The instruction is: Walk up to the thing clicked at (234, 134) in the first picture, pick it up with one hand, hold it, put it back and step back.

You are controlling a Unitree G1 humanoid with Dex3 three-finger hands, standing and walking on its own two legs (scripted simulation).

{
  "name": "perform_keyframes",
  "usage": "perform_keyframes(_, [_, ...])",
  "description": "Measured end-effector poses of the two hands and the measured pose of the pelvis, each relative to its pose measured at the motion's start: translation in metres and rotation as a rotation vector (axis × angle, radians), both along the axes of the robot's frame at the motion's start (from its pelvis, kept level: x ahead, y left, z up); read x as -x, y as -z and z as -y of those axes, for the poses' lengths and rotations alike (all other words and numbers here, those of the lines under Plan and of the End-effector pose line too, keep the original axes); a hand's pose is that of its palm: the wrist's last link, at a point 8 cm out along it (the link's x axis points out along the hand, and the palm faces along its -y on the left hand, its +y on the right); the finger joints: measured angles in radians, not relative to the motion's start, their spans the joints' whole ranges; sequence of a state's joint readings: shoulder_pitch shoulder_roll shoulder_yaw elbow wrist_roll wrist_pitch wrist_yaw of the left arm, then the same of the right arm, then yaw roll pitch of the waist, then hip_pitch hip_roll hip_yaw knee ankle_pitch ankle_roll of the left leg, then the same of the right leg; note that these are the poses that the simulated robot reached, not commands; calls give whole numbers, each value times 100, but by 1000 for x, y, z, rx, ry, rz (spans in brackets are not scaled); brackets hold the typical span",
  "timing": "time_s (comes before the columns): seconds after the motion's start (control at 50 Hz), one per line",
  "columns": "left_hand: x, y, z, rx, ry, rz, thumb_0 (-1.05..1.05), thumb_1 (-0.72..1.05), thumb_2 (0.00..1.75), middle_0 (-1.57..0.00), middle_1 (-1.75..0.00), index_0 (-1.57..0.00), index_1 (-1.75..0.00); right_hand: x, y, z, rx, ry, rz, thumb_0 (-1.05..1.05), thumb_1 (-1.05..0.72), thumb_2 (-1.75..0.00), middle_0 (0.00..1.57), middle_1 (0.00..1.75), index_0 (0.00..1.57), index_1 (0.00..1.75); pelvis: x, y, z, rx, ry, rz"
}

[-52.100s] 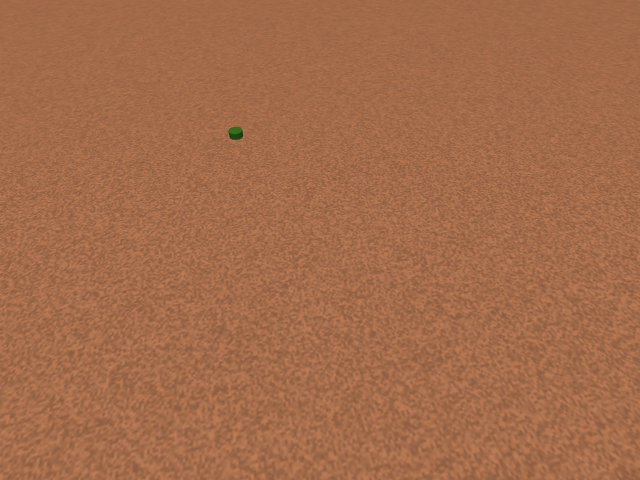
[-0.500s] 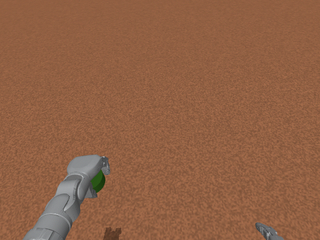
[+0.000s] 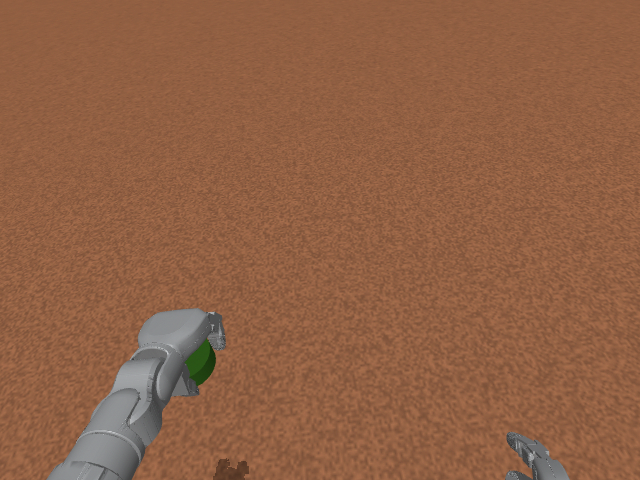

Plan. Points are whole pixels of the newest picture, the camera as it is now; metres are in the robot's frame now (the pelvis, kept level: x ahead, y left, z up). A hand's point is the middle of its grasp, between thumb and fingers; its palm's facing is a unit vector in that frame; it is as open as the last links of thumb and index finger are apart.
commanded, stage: hold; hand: left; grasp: from above
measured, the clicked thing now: (187, 359) +0.31 +0.23 -0.06
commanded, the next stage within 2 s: crouch in 0.66 s
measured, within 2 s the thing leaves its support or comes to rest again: neither
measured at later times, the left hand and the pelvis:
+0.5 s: hand (189, 358) +0.30 +0.22 -0.03, palm faces -0.44 -0.07 -0.90, open 8.9 cm; pelvis +0.01 +0.00 +0.00, yaw +0 degrees
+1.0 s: hand (194, 368) +0.29 +0.22 -0.05, palm faces -0.45 -0.06 -0.89, open 8.9 cm; pelvis +0.01 +0.00 +0.00, yaw +0 degrees
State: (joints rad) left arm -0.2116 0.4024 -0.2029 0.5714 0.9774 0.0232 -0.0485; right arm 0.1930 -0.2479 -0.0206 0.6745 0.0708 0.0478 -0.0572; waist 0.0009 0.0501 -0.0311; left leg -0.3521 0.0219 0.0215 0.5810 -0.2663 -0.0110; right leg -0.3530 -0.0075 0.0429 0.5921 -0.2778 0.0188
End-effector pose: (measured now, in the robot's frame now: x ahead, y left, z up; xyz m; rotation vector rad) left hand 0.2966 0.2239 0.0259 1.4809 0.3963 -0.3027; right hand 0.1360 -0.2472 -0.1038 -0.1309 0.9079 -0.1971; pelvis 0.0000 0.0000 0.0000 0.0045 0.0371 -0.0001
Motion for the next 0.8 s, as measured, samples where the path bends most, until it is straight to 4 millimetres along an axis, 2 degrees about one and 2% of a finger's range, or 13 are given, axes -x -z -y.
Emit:
perform_keyframes(0.34, [-1, 0, 4, 3, 14, -13, 3, 5, 58, -48, -75, -73, -81, -9, -5, 0, 1, -5, 6, 1, -92, -91, 20, 30, 20, 30, -4, -4, 1, -2, 1, 7])
perform_keyframes(0.8, [-9, -2, 2, -1, 11, -6, 4, 4, 60, -48, -76, -73, -82, -7, -5, 3, 0, 18, -23, 1, -92, -91, 20, 30, 20, 30, -11, -6, 1, -1, 3, 8])
